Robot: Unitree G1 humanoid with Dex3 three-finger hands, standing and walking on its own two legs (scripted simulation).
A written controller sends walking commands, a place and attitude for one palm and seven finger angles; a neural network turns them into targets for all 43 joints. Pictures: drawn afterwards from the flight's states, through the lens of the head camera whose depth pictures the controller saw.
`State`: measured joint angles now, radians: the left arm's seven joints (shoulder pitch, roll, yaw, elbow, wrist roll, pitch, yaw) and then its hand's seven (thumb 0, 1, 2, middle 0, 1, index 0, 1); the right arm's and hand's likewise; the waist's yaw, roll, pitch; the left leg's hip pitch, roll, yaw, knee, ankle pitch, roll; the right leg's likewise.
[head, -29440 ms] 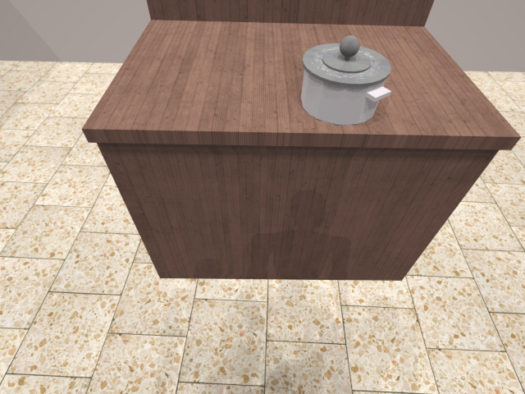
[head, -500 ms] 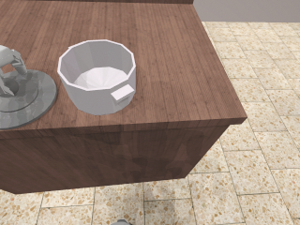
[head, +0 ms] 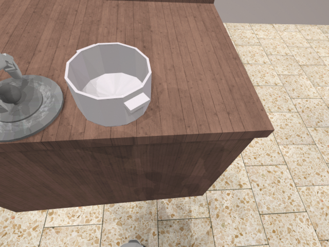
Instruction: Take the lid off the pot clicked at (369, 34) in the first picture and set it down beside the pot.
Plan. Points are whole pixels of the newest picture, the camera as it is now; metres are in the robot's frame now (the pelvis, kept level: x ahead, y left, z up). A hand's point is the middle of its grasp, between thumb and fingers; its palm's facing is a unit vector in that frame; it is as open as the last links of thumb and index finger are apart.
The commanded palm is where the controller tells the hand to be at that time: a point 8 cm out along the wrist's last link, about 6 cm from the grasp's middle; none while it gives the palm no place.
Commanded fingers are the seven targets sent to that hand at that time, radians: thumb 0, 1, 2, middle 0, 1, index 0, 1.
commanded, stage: raise the empty hand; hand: left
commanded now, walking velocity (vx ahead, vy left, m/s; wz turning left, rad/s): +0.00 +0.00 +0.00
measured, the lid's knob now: (9, 94) +0.45 +0.36 +0.09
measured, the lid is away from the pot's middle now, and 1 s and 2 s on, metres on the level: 0.23 0.23 0.23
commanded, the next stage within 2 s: draw the hand back to the body in 1.20 s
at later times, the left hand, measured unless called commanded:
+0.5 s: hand out of the picture +0.45 +0.36 +0.18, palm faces -0.30 -0.13 -0.95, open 11.1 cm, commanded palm +0.45 +0.35 +0.25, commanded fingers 0.00 -0.08 0.78 -0.41 -0.75 -0.41 -0.75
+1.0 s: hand out of the picture +0.44 +0.36 +0.24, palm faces -0.23 -0.12 -0.97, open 11.1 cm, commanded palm +0.44 +0.35 +0.30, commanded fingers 0.00 -0.08 0.78 -0.41 -0.75 -0.41 -0.75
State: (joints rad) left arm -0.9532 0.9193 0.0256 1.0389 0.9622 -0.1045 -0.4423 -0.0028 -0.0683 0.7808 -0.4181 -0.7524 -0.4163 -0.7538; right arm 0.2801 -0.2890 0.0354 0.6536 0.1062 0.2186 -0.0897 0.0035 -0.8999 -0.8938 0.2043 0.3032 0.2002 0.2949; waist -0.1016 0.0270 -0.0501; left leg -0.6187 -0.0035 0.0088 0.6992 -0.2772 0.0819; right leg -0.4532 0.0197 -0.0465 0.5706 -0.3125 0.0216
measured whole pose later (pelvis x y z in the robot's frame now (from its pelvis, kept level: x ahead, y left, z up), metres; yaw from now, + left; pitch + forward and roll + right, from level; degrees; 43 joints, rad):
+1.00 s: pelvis +0.00 +0.00 +0.01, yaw +1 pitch +8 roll -3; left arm -1.19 0.92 -0.08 1.01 0.97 0.04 -0.53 0.00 -0.07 0.78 -0.42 -0.75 -0.42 -0.75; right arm 0.26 -0.29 0.04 0.65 0.10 0.20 -0.05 0.00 -0.90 -0.89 0.20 0.30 0.20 0.29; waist -0.09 0.04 -0.04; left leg -0.49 -0.03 0.00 0.56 -0.21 0.08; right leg -0.34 0.00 -0.05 0.46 -0.27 0.01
